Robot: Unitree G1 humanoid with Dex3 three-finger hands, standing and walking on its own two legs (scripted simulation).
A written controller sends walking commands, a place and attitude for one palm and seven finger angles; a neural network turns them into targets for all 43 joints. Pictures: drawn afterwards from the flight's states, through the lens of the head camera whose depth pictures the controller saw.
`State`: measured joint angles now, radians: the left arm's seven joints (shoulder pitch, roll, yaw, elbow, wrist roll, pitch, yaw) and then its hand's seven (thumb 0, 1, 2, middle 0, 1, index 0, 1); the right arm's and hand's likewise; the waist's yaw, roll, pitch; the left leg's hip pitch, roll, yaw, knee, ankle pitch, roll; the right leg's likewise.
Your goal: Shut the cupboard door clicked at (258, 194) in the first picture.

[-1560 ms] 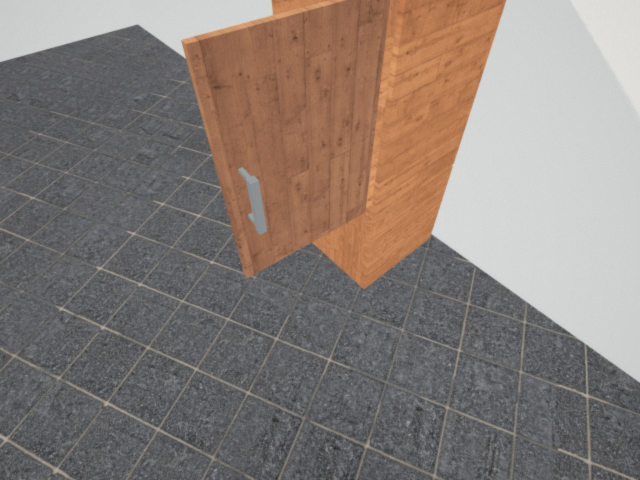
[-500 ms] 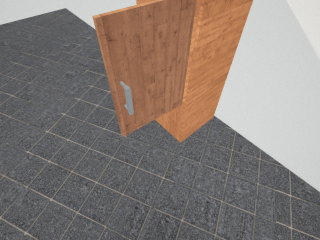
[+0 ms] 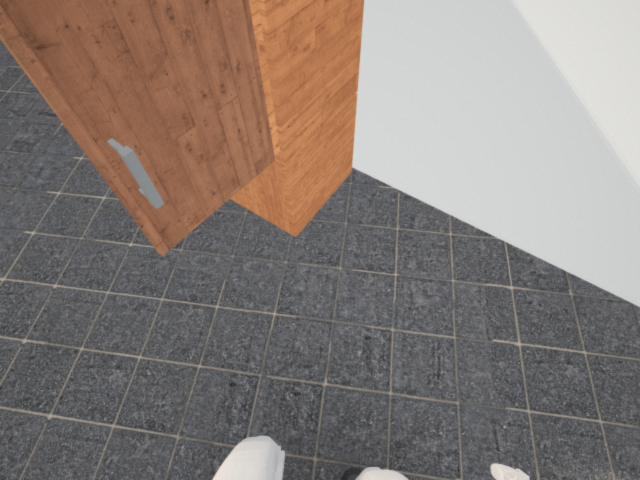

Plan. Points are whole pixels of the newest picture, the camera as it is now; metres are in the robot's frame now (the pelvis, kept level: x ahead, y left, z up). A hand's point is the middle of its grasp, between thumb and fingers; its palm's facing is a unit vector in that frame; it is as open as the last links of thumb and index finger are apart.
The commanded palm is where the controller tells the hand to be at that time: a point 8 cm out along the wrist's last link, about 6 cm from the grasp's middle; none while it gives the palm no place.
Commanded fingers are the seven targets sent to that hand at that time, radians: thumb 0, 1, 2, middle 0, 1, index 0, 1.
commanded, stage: walk to a spot facing it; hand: left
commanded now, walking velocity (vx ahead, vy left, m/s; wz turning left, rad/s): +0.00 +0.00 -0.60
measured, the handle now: (136, 174) +0.58 +0.40 -0.07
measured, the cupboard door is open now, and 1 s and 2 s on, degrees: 86 86 86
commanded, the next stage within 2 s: turn to face it in 1.72 s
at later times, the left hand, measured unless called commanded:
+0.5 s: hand (193, 438) +0.17 +0.20 -0.16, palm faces -0.26 -0.93 -0.27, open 7.4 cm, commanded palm none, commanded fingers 0.00 0.90 0.90 -0.20 -0.30 -0.20 -0.30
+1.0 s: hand (291, 375) +0.26 +0.08 -0.17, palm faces -0.59 -0.79 -0.17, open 7.4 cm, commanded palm none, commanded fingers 0.00 0.90 0.90 -0.20 -0.30 -0.20 -0.30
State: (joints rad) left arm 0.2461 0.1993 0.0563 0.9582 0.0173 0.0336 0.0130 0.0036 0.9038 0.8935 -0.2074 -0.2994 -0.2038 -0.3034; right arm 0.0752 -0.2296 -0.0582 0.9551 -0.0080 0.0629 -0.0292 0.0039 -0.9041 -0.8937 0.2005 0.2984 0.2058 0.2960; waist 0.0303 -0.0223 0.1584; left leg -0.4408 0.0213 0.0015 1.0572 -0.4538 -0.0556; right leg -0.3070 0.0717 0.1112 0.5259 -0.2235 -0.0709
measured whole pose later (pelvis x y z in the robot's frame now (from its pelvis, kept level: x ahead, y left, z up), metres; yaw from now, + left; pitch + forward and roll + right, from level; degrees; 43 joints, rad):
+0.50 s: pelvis +0.00 +0.01 +0.00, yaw -17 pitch +1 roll -2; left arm 0.13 0.30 0.09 0.87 0.02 0.06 -0.04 0.00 0.91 0.89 -0.20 -0.30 -0.20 -0.30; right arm 0.19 -0.23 -0.04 0.90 -0.04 0.03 -0.03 0.00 -0.90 -0.89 0.20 0.30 0.21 0.30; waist 0.02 0.02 0.12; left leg -0.20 0.13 0.06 0.53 -0.33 -0.06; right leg -0.40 0.00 -0.04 0.79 -0.42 0.04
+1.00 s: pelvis +0.07 -0.04 +0.00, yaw -36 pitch +2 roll -1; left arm 0.17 0.26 0.08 0.92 0.03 0.04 -0.07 0.01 0.91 0.89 -0.20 -0.30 -0.20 -0.30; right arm 0.31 -0.21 -0.02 0.91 -0.05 -0.05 -0.02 0.00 -0.90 -0.89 0.20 0.30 0.21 0.30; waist -0.02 -0.04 0.06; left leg -0.18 0.09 0.12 0.44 -0.29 -0.03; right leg -0.53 -0.02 -0.01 1.09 -0.37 0.01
